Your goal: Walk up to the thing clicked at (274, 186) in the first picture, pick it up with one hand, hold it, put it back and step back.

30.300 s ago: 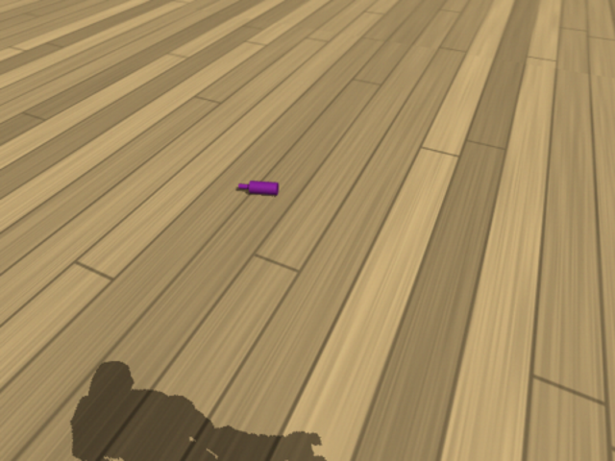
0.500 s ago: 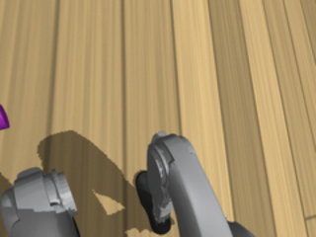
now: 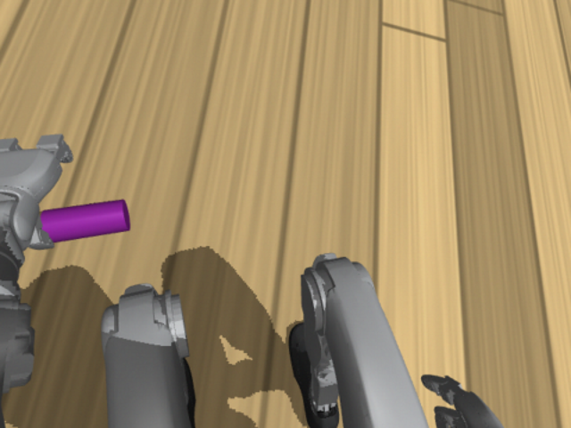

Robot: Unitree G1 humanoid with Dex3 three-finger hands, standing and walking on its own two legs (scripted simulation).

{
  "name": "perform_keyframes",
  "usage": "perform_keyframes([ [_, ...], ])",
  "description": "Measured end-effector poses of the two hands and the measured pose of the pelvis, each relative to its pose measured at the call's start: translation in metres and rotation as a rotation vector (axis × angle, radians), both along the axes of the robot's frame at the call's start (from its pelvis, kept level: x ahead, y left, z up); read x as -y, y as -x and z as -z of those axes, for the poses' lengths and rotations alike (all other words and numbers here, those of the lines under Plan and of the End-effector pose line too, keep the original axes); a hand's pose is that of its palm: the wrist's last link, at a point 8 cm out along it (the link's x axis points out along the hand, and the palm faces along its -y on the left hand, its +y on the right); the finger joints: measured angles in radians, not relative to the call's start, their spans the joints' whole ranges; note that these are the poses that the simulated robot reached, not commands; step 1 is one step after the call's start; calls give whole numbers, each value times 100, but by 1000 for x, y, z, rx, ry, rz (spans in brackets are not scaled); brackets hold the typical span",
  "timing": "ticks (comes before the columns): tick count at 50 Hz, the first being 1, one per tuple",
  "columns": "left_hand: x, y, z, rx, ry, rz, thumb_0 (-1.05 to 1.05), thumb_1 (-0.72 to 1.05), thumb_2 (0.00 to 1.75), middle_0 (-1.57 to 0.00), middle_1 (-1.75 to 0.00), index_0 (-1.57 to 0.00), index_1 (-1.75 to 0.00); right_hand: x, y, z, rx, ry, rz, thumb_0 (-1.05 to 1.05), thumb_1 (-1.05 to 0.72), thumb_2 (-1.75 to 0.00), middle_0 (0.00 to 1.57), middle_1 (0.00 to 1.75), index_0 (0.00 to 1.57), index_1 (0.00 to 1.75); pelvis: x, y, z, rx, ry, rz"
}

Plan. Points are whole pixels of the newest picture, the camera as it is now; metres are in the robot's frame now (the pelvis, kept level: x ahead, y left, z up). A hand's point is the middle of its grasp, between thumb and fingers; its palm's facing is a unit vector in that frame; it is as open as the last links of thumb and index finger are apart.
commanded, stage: withdraw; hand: left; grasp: from above
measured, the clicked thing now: (71, 223) +0.49 +0.31 -0.33
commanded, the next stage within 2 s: home in 0.10 s
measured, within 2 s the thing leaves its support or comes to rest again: neither
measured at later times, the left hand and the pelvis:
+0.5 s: hand (46, 187) +0.50 +0.29 -0.16, palm faces -0.33 -0.19 -0.93, open 12.5 cm; pelvis +0.02 +0.01 -0.02, yaw -1 degrees
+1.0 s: hand out of the picture +0.32 +0.25 +0.06, palm faces -0.11 -0.85 -0.52, open 7.5 cm; pelvis +0.02 +0.00 +0.16, yaw +4 degrees
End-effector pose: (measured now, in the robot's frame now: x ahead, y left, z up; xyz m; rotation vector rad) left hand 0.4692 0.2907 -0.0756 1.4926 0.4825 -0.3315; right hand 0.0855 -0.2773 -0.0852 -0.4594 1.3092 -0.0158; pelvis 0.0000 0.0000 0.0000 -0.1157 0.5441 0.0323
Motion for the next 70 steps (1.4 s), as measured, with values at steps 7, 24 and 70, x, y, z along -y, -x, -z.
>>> perform_keyframes([
  [7, -3, -5, 40, 15, 3, 24, 0, -49, 100, -10, -99, -10, -99, 2, 25, 12, -75, 61, -2, 0, -90, -90, 20, 30, 20, 30, -2, 0, 23, 12, 12, 7],
  [24, -7, -32, 37, 167, 43, -153, 0, -19, 89, -22, -69, -21, -70, -35, 56, 29, -178, -67, 136, 0, -89, -90, 21, 30, 21, 30, -6, -17, 23, -65, 22, 12],
  [70, 33, 225, -335, -4, 1035, -1057, 2, 90, 90, -20, -30, -20, -29, -64, -150, -319, 580, -106, 91, 1, -90, -90, 21, 30, 21, 30, -3, -71, -309, 228, -69, -84],
])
